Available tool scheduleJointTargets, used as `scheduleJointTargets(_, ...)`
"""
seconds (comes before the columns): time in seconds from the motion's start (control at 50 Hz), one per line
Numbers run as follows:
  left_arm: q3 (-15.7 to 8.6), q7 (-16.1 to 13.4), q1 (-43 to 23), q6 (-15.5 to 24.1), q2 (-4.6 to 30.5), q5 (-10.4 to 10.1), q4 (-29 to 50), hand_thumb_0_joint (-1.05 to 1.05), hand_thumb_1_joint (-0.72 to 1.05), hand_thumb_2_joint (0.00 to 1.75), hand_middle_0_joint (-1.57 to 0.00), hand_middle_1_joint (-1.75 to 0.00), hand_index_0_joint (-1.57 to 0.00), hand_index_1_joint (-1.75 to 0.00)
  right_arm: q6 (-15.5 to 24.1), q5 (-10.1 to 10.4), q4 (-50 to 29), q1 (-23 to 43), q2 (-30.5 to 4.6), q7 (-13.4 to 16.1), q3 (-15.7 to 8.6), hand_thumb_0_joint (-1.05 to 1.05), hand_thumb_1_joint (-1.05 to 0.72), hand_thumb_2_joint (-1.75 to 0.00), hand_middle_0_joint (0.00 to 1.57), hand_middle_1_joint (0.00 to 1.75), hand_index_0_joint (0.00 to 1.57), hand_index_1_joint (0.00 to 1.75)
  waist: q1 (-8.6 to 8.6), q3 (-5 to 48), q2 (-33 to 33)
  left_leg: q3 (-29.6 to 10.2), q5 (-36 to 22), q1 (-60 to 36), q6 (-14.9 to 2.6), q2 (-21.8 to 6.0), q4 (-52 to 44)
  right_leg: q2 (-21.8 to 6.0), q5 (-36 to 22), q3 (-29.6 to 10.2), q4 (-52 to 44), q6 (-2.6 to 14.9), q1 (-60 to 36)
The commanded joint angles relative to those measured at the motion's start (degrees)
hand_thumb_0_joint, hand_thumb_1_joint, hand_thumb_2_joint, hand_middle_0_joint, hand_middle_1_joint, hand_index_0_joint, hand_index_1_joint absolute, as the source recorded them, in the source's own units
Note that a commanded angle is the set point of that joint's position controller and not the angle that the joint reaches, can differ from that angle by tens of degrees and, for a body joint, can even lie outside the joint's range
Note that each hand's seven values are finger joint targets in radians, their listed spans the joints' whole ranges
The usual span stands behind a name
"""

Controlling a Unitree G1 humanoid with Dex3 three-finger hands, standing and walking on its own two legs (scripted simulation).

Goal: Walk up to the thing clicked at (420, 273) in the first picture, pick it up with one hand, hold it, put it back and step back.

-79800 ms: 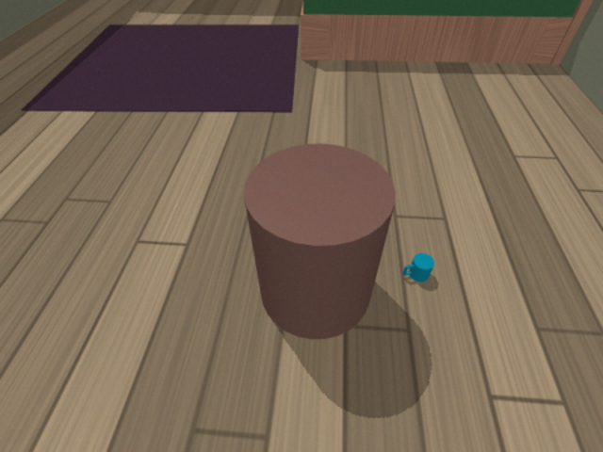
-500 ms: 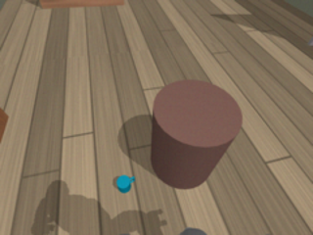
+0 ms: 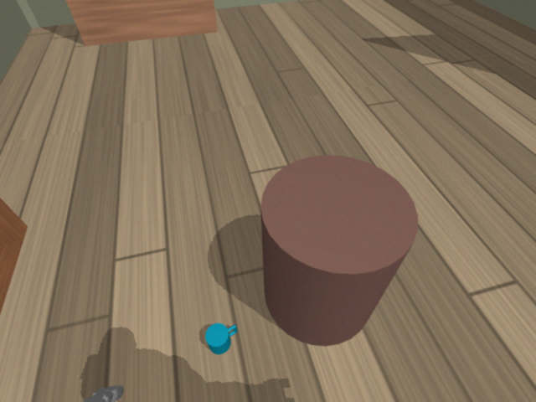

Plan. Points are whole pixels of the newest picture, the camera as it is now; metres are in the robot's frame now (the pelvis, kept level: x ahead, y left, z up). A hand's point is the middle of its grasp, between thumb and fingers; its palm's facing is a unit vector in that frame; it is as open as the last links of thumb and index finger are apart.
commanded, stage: walk up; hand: left
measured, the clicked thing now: (222, 336) +0.46 +0.20 -0.73
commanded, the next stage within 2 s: stand in 0.92 s
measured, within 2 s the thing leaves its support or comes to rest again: neither
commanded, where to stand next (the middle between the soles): +0.07 -0.03 m, yaw +1 degrees
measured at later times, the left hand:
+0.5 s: hand out of the picture +0.08 +0.25 -0.15, palm faces +0.01 -0.94 -0.34, open 7.4 cm
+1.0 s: hand out of the picture +0.10 +0.25 -0.15, palm faces +0.00 -0.94 -0.34, open 7.3 cm
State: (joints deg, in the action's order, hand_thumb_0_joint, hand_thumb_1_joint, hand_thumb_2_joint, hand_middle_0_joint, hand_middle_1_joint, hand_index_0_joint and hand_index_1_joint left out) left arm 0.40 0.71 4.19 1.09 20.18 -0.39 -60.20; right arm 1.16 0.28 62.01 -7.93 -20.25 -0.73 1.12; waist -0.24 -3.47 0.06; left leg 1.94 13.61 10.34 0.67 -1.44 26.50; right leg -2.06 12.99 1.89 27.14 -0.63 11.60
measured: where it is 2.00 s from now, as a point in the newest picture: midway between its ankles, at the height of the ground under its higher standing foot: outside the picture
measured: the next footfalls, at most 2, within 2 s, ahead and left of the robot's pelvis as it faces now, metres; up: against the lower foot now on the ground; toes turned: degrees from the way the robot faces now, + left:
none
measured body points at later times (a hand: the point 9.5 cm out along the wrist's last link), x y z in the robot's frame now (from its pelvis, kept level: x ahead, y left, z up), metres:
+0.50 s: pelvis +0.01 -0.01 +0.01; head +0.02 -0.01 +0.46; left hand +0.08 +0.30 -0.12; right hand +0.09 -0.31 -0.13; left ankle +0.01 +0.13 -0.74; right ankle +0.02 -0.13 -0.74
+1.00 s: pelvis +0.02 +0.00 +0.01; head +0.02 +0.00 +0.46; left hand +0.10 +0.30 -0.12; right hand +0.10 -0.30 -0.12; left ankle +0.01 +0.13 -0.74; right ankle +0.02 -0.13 -0.74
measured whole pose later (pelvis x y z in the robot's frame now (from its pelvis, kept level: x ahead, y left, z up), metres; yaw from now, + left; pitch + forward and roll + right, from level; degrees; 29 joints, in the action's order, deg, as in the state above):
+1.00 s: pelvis +0.02 +0.00 +0.01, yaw +1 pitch -2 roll +0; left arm -0.6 0.4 4.6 0.7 19.6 0.5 -65.7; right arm 0.4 -0.6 65.9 -5.4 -19.9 -0.1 0.1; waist -0.1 -2.2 0.2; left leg 1.4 10.4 5.3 1.2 -1.7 17.6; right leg -1.5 9.8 2.7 17.8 -0.6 6.1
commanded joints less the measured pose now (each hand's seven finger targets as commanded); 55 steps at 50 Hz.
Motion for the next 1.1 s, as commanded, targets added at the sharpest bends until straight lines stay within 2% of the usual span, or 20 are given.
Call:
scheduleJointTargets(0.0,-2.99,-0.77,-2.6,0.62,12.09,-0.08,0.68,0.0,0.9,0.9,-0.2,-0.3,-0.2,-0.3,1.37,-0.04,-1.61,3.84,-12.5,0.81,-2.94,0.0,-0.9,-0.9,0.2,0.3,0.2,0.3,1.04,5.25,0.55,-6.19,-11.41,-1.0,-2.22,-6.47,-7.58,-5.46,-9.36,-5.18,-6.82,2.39,-4.63)
scheduleJointTargets(0.04,-3.04,-0.72,-3.51,0.51,12.18,0.14,-0.25,0.0,0.9,0.9,-0.2,-0.3,-0.2,-0.3,1.22,-0.19,-0.93,4.37,-12.36,0.82,-2.92,0.0,-0.9,-0.9,0.2,0.3,0.2,0.3,0.67,4.58,0.33,-5.92,-9.89,-1.08,-2.0,-6.35,-8.53,-5.41,-8.13,-5.33,-8.2,2.17,-4.25)
scheduleJointTargets(0.08,-3.01,-0.66,-3.88,0.65,11.93,0.3,-0.94,0.0,0.9,0.9,-0.2,-0.3,-0.2,-0.3,1.19,-0.16,-0.23,4.46,-12.51,0.82,-3.06,0.0,-0.9,-0.9,0.2,0.3,0.2,0.3,0.44,6.26,0.18,-5.71,-11.16,-2.81,-1.99,-6.62,-8.65,-5.66,-9.59,-5.23,-8.79,2.22,-5.54)
scheduleJointTargets(0.22,-3.21,-0.67,-4.38,0.7,12.1,0.57,-2.53,0.0,0.9,0.9,-0.2,-0.3,-0.2,-0.3,0.77,-0.33,0.55,5.85,-12.26,0.76,-3.03,0.0,-0.9,-0.9,0.2,0.3,0.2,0.3,0.27,5.02,-0.38,-5.43,-8.67,-3.67,-1.68,-6.28,-9.68,-5.52,-7.36,-5.33,-11.71,1.67,-4.25)
scheduleJointTargets(0.28,-3.34,-0.58,-4.77,0.8,12.11,0.71,-2.58,0.0,0.9,0.9,-0.2,-0.3,-0.2,-0.3,0.74,-0.36,0.9,5.54,-12.54,0.81,-3.1,0.0,-0.9,-0.9,0.2,0.3,0.2,0.3,0.0,6.35,-0.37,-5.09,-8.87,-4.13,-1.67,-6.38,-9.7,-5.97,-8.63,-5.54,-11.92,1.79,-5.53)
scheduleJointTargets(0.36,-3.3,-0.62,-3.92,0.67,12.0,0.67,-3.26,0.0,0.9,0.9,-0.2,-0.3,-0.2,-0.3,0.59,-0.45,0.9,6.32,-12.38,0.83,-3.09,0.0,-0.9,-0.9,0.2,0.3,0.2,0.3,0.26,4.18,-0.2,-5.2,-7.79,-4.0,-1.48,-6.23,-10.34,-5.65,-7.19,-5.49,-12.76,1.44,-3.77)
scheduleJointTargets(0.42,-3.42,-0.61,-3.92,0.67,11.95,0.81,-3.33,0.0,0.9,0.9,-0.2,-0.3,-0.2,-0.3,0.6,-0.45,1.27,5.71,-12.44,0.86,-3.22,0.0,-0.9,-0.9,0.2,0.3,0.2,0.3,-0.03,5.1,-0.64,-5.23,-7.51,-4.24,-1.57,-6.44,-10.74,-5.61,-7.08,-5.38,-12.72,1.59,-4.54)
scheduleJointTargets(0.88,-3.72,-0.92,-2.46,0.44,11.17,0.87,-2.57,0.0,0.9,0.9,-0.2,-0.3,-0.2,-0.3,0.45,-0.54,0.95,5.01,-11.67,1.15,-3.43,0.0,-0.9,-0.9,0.2,0.3,0.2,0.3,0.33,5.39,-0.03,-5.26,-12.49,-4.39,-1.5,-6.42,-10.61,-5.59,-11.39,-4.54,-11.58,1.17,-6.79)
scheduleJointTargets(0.92,-3.34,-1.14,-2.14,0.69,11.55,0.93,-2.39,0.0,0.9,0.9,-0.2,-0.3,-0.2,-0.3,0.65,-1.0,0.42,5.27,-11.99,1.28,-3.47,0.0,-0.9,-0.9,0.2,0.3,0.2,0.3,0.03,5.63,0.38,-5.41,-14.67,-4.81,-1.1,-7.14,-11.0,-6.14,-13.39,-4.75,-11.3,1.28,-7.28)
scheduleJointTargets(1.08,-2.99,-1.09,-1.95,0.64,11.95,0.84,-1.88,0.0,0.9,0.9,-0.2,-0.3,-0.2,-0.3,0.67,-0.82,0.25,5.51,-11.66,1.13,-3.24,0.0,-0.9,-0.9,0.2,0.3,0.2,0.3,0.1,4.98,0.69,-5.44,-12.76,-4.86,-0.74,-7.0,-12.11,-5.95,-11.17,-4.72,-11.77,1.41,-6.85)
